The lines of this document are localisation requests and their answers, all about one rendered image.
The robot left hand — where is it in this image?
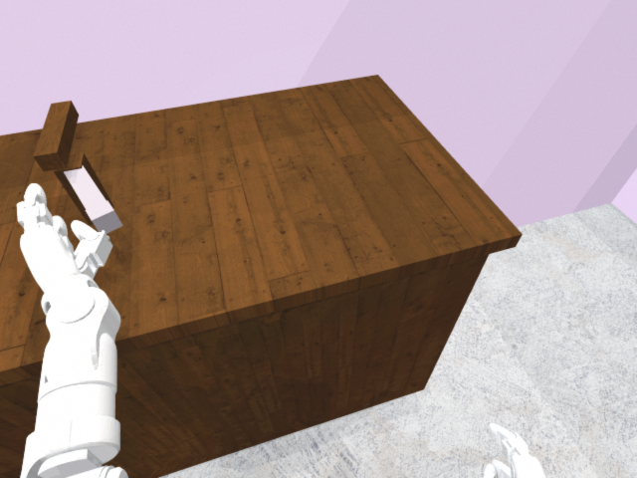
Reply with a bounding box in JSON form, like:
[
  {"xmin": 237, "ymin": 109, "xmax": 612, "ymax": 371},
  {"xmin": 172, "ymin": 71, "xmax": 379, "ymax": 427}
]
[{"xmin": 17, "ymin": 183, "xmax": 112, "ymax": 293}]

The left robot forearm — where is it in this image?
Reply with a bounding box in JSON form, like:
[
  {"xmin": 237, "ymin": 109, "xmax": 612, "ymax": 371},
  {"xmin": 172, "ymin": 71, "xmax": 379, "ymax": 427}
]
[{"xmin": 20, "ymin": 274, "xmax": 120, "ymax": 478}]

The tap lever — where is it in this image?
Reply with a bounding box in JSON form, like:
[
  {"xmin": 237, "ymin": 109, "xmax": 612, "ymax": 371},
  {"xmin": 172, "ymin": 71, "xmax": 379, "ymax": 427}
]
[{"xmin": 63, "ymin": 166, "xmax": 123, "ymax": 234}]

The robot right hand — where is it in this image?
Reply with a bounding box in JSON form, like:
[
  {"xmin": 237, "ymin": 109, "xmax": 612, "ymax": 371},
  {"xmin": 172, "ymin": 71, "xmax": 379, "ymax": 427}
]
[{"xmin": 483, "ymin": 423, "xmax": 546, "ymax": 478}]

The counter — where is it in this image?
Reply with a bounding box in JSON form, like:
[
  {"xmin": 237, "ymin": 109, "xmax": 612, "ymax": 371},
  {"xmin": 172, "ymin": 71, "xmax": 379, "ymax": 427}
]
[{"xmin": 0, "ymin": 75, "xmax": 523, "ymax": 478}]

